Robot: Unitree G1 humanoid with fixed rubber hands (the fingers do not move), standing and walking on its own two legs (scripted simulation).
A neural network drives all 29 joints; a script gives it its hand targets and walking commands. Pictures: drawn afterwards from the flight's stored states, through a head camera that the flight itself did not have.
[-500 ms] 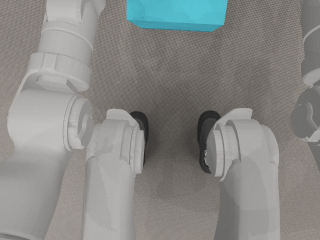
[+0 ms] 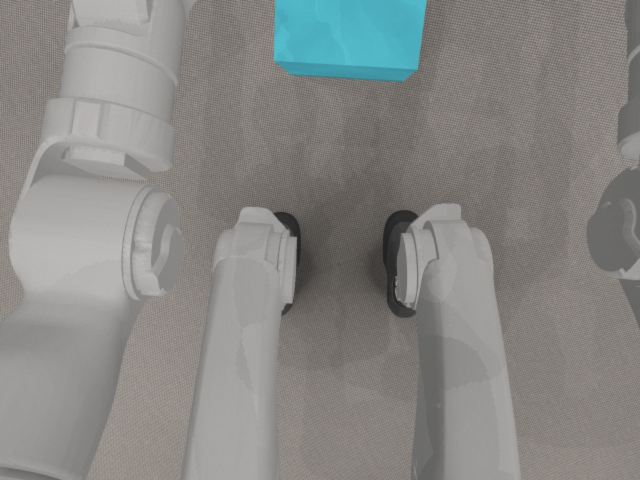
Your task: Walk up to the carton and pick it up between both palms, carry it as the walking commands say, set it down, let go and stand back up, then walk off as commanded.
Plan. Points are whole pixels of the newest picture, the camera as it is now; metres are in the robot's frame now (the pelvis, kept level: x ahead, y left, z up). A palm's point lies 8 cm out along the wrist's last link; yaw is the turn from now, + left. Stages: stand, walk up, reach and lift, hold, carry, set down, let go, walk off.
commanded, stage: set down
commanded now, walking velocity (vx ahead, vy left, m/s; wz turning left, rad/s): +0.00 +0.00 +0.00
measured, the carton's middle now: out of the picture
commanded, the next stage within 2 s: let go in 0.70 s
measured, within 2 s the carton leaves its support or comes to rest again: neither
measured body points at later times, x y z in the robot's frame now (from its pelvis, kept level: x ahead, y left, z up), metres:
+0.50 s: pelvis +0.01 +0.00 +0.13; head +0.36 -0.03 +0.39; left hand +0.60 +0.13 +0.02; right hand +0.60 -0.24 +0.02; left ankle +0.12 +0.13 -0.46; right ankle +0.12 -0.11 -0.46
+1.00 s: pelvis +0.07 -0.01 +0.21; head +0.37 -0.03 +0.54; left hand +0.55 +0.15 +0.08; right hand +0.54 -0.26 +0.08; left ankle +0.12 +0.13 -0.46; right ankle +0.12 -0.11 -0.46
